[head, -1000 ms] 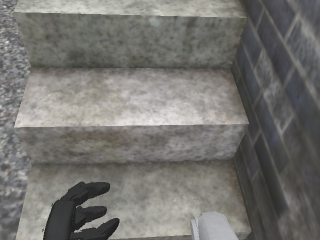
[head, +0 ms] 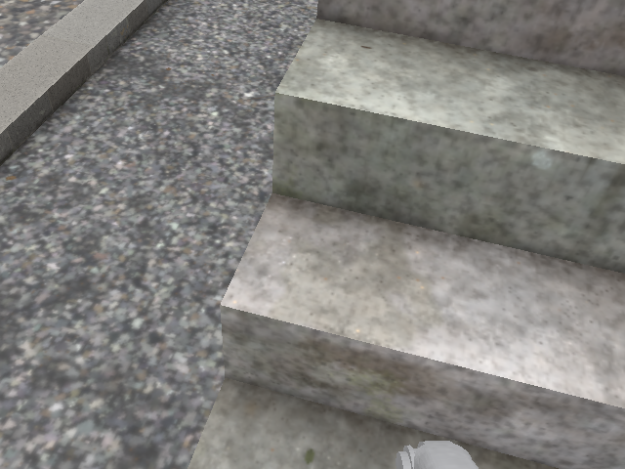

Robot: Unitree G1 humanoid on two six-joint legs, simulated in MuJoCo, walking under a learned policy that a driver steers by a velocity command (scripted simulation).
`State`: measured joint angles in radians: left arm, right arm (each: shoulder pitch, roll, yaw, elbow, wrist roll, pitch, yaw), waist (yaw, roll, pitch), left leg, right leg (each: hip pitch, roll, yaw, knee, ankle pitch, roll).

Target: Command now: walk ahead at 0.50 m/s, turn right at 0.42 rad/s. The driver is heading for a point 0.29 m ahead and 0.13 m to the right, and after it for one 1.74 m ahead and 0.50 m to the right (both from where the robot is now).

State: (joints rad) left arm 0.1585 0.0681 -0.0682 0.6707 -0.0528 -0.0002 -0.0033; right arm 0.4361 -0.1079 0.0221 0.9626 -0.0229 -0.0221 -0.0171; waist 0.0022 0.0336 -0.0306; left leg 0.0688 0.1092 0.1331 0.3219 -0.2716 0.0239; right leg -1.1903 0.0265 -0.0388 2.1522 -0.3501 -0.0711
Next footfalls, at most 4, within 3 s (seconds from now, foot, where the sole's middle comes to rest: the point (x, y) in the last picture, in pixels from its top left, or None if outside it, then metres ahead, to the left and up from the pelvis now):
0.18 right None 0.10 -0.14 -0.58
0.38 left None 0.18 0.12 -0.59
0.84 right None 0.14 -0.29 -0.41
1.32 left None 0.15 0.06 -0.59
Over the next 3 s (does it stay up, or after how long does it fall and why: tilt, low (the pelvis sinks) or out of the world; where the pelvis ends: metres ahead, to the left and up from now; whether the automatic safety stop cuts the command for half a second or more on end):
stays up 0.06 -0.02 0.19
